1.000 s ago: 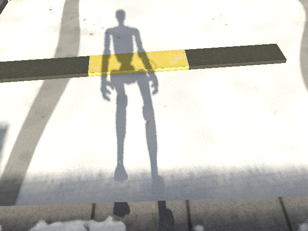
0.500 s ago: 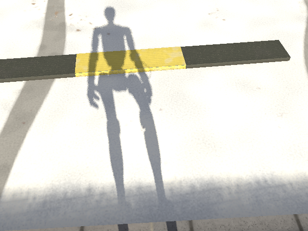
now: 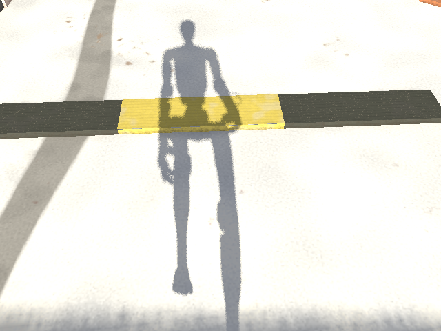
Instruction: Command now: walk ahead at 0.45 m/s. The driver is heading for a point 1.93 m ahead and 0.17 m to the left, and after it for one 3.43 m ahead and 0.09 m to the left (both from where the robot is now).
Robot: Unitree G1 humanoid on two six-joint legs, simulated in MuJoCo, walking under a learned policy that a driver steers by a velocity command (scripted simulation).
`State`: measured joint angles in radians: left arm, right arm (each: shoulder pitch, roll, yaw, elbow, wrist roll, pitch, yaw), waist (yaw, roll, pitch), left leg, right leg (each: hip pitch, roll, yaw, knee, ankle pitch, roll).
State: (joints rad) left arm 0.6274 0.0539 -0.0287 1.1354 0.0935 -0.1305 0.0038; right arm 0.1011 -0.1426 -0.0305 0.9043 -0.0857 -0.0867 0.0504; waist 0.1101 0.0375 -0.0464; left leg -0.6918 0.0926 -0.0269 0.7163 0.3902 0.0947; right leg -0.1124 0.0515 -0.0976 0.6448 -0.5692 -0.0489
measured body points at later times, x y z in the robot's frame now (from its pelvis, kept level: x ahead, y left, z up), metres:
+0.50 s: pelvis +0.31 +0.03 -0.16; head +0.32 +0.03 +0.29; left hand +0.49 +0.26 -0.27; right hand +0.18 -0.17 -0.30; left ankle +0.22 +0.14 -0.87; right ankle +0.50 -0.12 -0.83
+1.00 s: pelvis +0.64 -0.04 -0.30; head +0.66 -0.04 +0.15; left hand +0.60 +0.21 -0.44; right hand +0.82 -0.28 -0.40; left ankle +0.80 +0.12 -0.96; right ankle +0.61 -0.13 -1.03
